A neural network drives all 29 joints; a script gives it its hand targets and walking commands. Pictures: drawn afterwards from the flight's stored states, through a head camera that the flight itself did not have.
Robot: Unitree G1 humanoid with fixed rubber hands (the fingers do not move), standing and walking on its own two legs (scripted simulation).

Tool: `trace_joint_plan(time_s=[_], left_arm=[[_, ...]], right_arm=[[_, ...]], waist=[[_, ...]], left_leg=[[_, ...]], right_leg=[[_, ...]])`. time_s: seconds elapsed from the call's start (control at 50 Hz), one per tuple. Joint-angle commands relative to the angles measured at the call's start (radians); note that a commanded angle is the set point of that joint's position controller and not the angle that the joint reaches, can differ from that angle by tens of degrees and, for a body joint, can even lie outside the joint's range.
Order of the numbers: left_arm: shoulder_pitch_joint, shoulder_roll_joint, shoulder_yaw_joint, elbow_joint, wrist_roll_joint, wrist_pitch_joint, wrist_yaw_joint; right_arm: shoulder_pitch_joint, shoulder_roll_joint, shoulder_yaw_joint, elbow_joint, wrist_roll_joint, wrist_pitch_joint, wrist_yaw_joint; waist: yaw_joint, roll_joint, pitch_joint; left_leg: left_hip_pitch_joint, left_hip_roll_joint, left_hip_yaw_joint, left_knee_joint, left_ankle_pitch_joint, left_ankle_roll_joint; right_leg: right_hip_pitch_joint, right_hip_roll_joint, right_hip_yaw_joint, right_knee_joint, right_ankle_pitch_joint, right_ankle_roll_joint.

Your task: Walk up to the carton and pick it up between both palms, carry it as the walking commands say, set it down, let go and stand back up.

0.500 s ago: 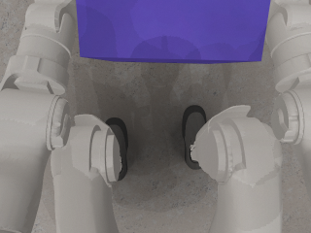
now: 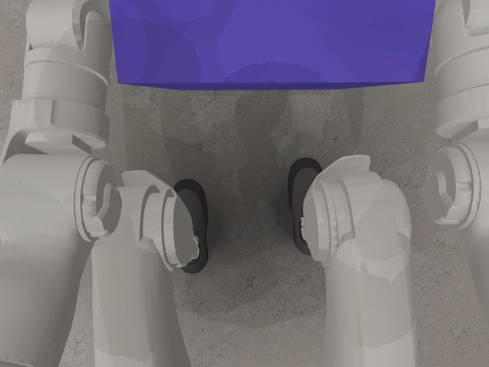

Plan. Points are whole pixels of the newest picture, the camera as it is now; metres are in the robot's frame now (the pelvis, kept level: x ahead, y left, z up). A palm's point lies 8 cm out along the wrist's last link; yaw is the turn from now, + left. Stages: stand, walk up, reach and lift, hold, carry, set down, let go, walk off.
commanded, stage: reach and lift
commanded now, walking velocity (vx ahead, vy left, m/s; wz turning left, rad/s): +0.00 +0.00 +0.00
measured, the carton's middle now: out of the picture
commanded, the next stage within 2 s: none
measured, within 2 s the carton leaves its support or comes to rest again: neither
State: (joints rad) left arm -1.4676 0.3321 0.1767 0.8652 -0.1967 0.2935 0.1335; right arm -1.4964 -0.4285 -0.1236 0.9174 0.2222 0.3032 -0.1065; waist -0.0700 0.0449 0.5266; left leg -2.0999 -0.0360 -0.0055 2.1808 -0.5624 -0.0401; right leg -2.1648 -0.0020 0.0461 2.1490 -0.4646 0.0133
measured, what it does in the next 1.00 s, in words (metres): rises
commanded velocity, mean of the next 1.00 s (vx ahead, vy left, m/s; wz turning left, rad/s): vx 0.00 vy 0.00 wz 0.00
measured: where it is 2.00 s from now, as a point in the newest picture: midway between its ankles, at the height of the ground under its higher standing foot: (249, 231)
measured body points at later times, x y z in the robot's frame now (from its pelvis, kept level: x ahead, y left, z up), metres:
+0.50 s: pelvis +0.00 +0.00 +0.03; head +0.36 -0.04 +0.28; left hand +0.59 +0.13 -0.09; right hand +0.55 -0.24 -0.10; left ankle +0.13 +0.13 -0.34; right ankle +0.15 -0.12 -0.34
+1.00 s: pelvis -0.03 +0.00 +0.08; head +0.33 -0.03 +0.35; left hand +0.56 +0.13 -0.01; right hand +0.53 -0.23 -0.02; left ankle +0.13 +0.13 -0.34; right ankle +0.15 -0.13 -0.34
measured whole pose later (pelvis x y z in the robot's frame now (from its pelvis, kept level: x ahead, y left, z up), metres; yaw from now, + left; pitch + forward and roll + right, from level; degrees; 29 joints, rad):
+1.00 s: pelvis -0.03 +0.00 +0.08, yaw -1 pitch +25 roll +1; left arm -1.38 0.23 0.39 0.55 -0.03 0.49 0.04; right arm -1.37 -0.31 -0.34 0.58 0.04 0.49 -0.03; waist -0.05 0.05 0.53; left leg -1.87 -0.04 -0.02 1.90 -0.47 -0.03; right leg -1.91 0.00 0.04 1.86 -0.39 0.02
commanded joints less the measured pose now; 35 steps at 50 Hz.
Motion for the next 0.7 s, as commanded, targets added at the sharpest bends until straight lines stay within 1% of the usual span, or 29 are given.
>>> trace_joint_plan(time_s=[0.0, 0.02, 0.04, 0.06, 0.1, 0.12, 0.14, 0.16, 0.18, 0.2, 0.22, 0.24, 0.26, 0.28, 0.32, 0.34, 0.36, 0.38, 0.4, 0.46, 0.48, 0.52, 0.56, 0.58, 0.6, 0.62, 0.64, 0.66, 0.68], left_arm=[[-0.845, -0.942, -0.348, -0.382, -0.084, -0.02, -0.25], [-0.838, -0.929, -0.345, -0.38, -0.07, -0.01, -0.256], [-0.844, -0.951, -0.349, -0.376, -0.074, 0.0, -0.262], [-0.842, -0.942, -0.331, -0.398, -0.056, 0.005, -0.266], [-0.827, -0.979, -0.332, -0.386, -0.042, 0.027, -0.278], [-0.828, -0.967, -0.325, -0.405, -0.033, 0.037, -0.281], [-0.818, -0.969, -0.323, -0.382, -0.032, 0.038, -0.287], [-0.823, -0.985, -0.317, -0.421, -0.031, 0.041, -0.287], [-0.832, -1.003, -0.332, -0.443, -0.041, 0.047, -0.29], [-0.833, -0.996, -0.334, -0.452, -0.039, 0.048, -0.292], [-0.82, -1.003, -0.335, -0.422, -0.039, 0.056, -0.296], [-0.828, -0.997, -0.346, -0.438, -0.038, 0.057, -0.297], [-0.828, -1.02, -0.366, -0.486, -0.054, 0.059, -0.296], [-0.818, -1.013, -0.358, -0.475, -0.046, 0.064, -0.296], [-0.818, -1.001, -0.365, -0.501, -0.048, 0.072, -0.291], [-0.815, -1.028, -0.376, -0.495, -0.058, 0.082, -0.291], [-0.82, -1.02, -0.386, -0.526, -0.051, 0.085, -0.289], [-0.81, -1.006, -0.38, -0.523, -0.053, 0.092, -0.286], [-0.818, -1.0, -0.384, -0.543, -0.047, 0.092, -0.283], [-0.781, -1.017, -0.405, -0.541, -0.048, 0.111, -0.282], [-0.789, -1.013, -0.408, -0.561, -0.051, 0.114, -0.28], [-0.755, -1.028, -0.378, -0.524, -0.026, 0.128, -0.283], [-0.748, -1.035, -0.377, -0.533, -0.018, 0.136, -0.285], [-0.74, -1.052, -0.372, -0.513, -0.008, 0.14, -0.287], [-0.733, -1.051, -0.375, -0.499, -0.001, 0.141, -0.292], [-0.746, -1.06, -0.369, -0.512, 0.001, 0.143, -0.297], [-0.723, -1.071, -0.367, -0.486, 0.001, 0.145, -0.299], [-0.737, -1.065, -0.371, -0.501, 0.008, 0.146, -0.299], [-0.714, -1.071, -0.342, -0.449, 0.022, 0.152, -0.302]], right_arm=[[-0.742, 1.011, 0.343, -0.414, 0.086, -0.013, 0.281], [-0.72, 1.021, 0.338, -0.386, 0.078, 0.002, 0.288], [-0.734, 1.011, 0.342, -0.408, 0.07, 0.006, 0.289], [-0.757, 1.026, 0.338, -0.42, 0.066, 0.015, 0.289], [-0.735, 1.034, 0.326, -0.409, 0.056, 0.029, 0.296], [-0.721, 1.055, 0.328, -0.429, 0.055, 0.04, 0.299], [-0.695, 1.045, 0.308, -0.407, 0.04, 0.042, 0.306], [-0.707, 1.064, 0.318, -0.421, 0.036, 0.049, 0.309], [-0.718, 1.054, 0.332, -0.467, 0.038, 0.051, 0.31], [-0.722, 1.057, 0.331, -0.467, 0.029, 0.055, 0.309], [-0.707, 1.056, 0.332, -0.447, 0.024, 0.06, 0.309], [-0.716, 1.044, 0.34, -0.478, 0.02, 0.059, 0.308], [-0.707, 1.065, 0.348, -0.512, 0.027, 0.062, 0.308], [-0.719, 1.046, 0.35, -0.522, 0.02, 0.067, 0.308], [-0.728, 1.065, 0.354, -0.546, 0.029, 0.075, 0.305], [-0.727, 1.044, 0.353, -0.572, 0.023, 0.075, 0.303], [-0.714, 1.055, 0.352, -0.558, 0.018, 0.086, 0.305], [-0.728, 1.031, 0.356, -0.593, 0.021, 0.09, 0.304], [-0.708, 1.066, 0.357, -0.576, 0.021, 0.097, 0.304], [-0.682, 1.046, 0.36, -0.599, 0.005, 0.113, 0.304], [-0.705, 1.04, 0.379, -0.621, 0.016, 0.115, 0.304], [-0.715, 1.058, 0.367, -0.629, 0.008, 0.123, 0.302], [-0.682, 1.052, 0.362, -0.589, 0.001, 0.133, 0.308], [-0.692, 1.061, 0.355, -0.602, 0.002, 0.134, 0.31], [-0.644, 1.072, 0.338, -0.548, -0.016, 0.141, 0.318], [-0.667, 1.061, 0.335, -0.564, -0.021, 0.138, 0.318], [-0.657, 1.066, 0.337, -0.561, -0.028, 0.136, 0.321], [-0.665, 1.093, 0.342, -0.57, -0.008, 0.135, 0.322], [-0.677, 1.07, 0.326, -0.557, -0.028, 0.138, 0.323]], waist=[[0.004, -0.071, -2.161], [0.009, -0.073, -2.168], [-0.012, -0.079, -2.144], [0.014, -0.069, -2.174], [0.002, -0.046, -2.189], [0.018, -0.051, -2.225], [-0.004, -0.054, -2.195], [0.002, -0.065, -2.227], [-0.002, -0.055, -2.275], [-0.016, -0.073, -2.284], [-0.008, -0.07, -2.269], [-0.009, -0.059, -2.286], [-0.021, -0.07, -2.369], [-0.027, -0.082, -2.361], [-0.009, -0.075, -2.418], [-0.037, -0.07, -2.433], [-0.019, -0.05, -2.448], [-0.028, -0.052, -2.462], [-0.013, -0.065, -2.469], [-0.033, -0.052, -2.509], [-0.023, -0.059, -2.518], [0.001, -0.051, -2.478], [-0.004, -0.039, -2.455], [0.003, -0.046, -2.458], [-0.013, -0.062, -2.4], [-0.019, -0.04, -2.416], [-0.022, -0.048, -2.4], [0.001, -0.028, -2.443], [-0.003, -0.042, -2.4]], left_leg=[[0.636, -0.122, 0.12, -0.215, 0.272, 0.04], [0.655, -0.122, 0.124, -0.227, 0.261, 0.041], [0.615, -0.121, 0.125, -0.231, 0.234, 0.039], [0.641, -0.126, 0.127, -0.241, 0.24, 0.042], [0.648, -0.12, 0.124, -0.248, 0.246, 0.042], [0.663, -0.123, 0.128, -0.255, 0.249, 0.04], [0.64, -0.12, 0.12, -0.253, 0.244, 0.041], [0.653, -0.126, 0.124, -0.258, 0.25, 0.041], [0.682, -0.128, 0.114, -0.257, 0.295, 0.042], [0.668, -0.128, 0.116, -0.253, 0.298, 0.041], [0.665, -0.125, 0.114, -0.258, 0.288, 0.04], [0.661, -0.128, 0.123, -0.262, 0.294, 0.033], [0.698, -0.132, 0.119, -0.267, 0.334, 0.034], [0.689, -0.132, 0.11, -0.268, 0.331, 0.038], [0.743, -0.134, 0.113, -0.277, 0.351, 0.037], [0.763, -0.135, 0.101, -0.286, 0.343, 0.035], [0.774, -0.14, 0.104, -0.291, 0.355, 0.032], [0.786, -0.139, 0.098, -0.29, 0.346, 0.037], [0.796, -0.139, 0.101, -0.307, 0.346, 0.036], [0.833, -0.143, 0.095, -0.327, 0.366, 0.032], [0.846, -0.142, 0.095, -0.329, 0.368, 0.034], [0.821, -0.145, 0.1, -0.352, 0.338, 0.038], [0.832, -0.14, 0.101, -0.364, 0.313, 0.034], [0.844, -0.141, 0.094, -0.385, 0.322, 0.037], [0.821, -0.137, 0.085, -0.397, 0.298, 0.037], [0.821, -0.139, 0.091, -0.393, 0.285, 0.034], [0.819, -0.14, 0.083, -0.407, 0.299, 0.035], [0.846, -0.137, 0.084, -0.41, 0.292, 0.037], [0.816, -0.136, 0.08, -0.416, 0.269, 0.037]], right_leg=[[1.016, 0.088, -0.127, -0.208, 0.338, 0.015], [1.023, 0.091, -0.132, -0.219, 0.325, 0.018], [1.014, 0.088, -0.13, -0.231, 0.305, 0.012], [1.025, 0.089, -0.128, -0.235, 0.304, 0.016], [1.024, 0.092, -0.126, -0.239, 0.314, 0.008], [1.053, 0.092, -0.119, -0.255, 0.325, 0.011], [1.016, 0.093, -0.127, -0.245, 0.322, 0.009], [1.038, 0.093, -0.129, -0.249, 0.318, 0.011], [1.057, 0.095, -0.122, -0.245, 0.369, 0.009], [1.072, 0.098, -0.124, -0.246, 0.38, 0.009], [1.06, 0.091, -0.123, -0.249, 0.363, 0.009], [1.088, 0.095, -0.12, -0.259, 0.384, 0.01], [1.124, 0.101, -0.128, -0.254, 0.423, 0.011], [1.12, 0.1, -0.13, -0.254, 0.423, 0.013], [1.134, 0.101, -0.134, -0.26, 0.429, 0.017], [1.141, 0.103, -0.135, -0.27, 0.421, 0.01], [1.137, 0.106, -0.13, -0.275, 0.43, 0.005], [1.151, 0.105, -0.129, -0.274, 0.421, 0.01], [1.149, 0.105, -0.136, -0.283, 0.413, 0.012], [1.161, 0.109, -0.142, -0.302, 0.431, 0.01], [1.174, 0.11, -0.135, -0.31, 0.425, 0.01], [1.165, 0.113, -0.13, -0.331, 0.392, 0.011], [1.15, 0.108, -0.128, -0.349, 0.362, 0.005], [1.151, 0.113, -0.129, -0.362, 0.37, 0.005], [1.109, 0.113, -0.139, -0.371, 0.343, 0.008], [1.119, 0.113, -0.127, -0.382, 0.334, 0.0], [1.11, 0.116, -0.137, -0.384, 0.344, 0.004], [1.122, 0.115, -0.126, -0.388, 0.335, 0.003], [1.1, 0.112, -0.133, -0.393, 0.306, 0.003]])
